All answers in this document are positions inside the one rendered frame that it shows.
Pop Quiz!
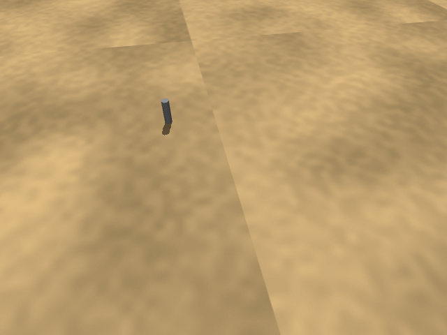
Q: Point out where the can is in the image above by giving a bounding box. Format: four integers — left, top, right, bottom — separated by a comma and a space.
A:
161, 98, 173, 124

